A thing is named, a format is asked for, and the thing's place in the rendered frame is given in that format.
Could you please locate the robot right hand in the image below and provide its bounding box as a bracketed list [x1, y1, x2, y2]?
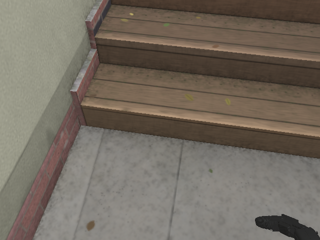
[255, 214, 320, 240]

